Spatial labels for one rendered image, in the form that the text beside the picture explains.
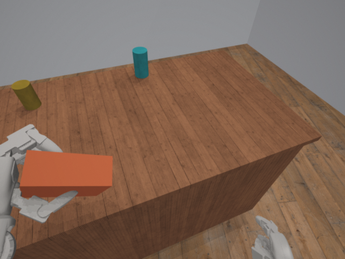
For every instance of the left robot hand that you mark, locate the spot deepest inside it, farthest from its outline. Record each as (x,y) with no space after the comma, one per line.
(12,153)

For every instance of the right robot hand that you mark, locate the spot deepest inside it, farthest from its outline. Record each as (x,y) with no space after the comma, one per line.
(276,247)

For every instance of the sponge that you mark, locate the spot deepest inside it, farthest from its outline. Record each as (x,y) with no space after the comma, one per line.
(51,174)

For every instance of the table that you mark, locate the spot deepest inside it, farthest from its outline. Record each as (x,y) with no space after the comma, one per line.
(197,142)

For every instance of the robot left forearm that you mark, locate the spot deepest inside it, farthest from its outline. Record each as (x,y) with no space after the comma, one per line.
(7,240)

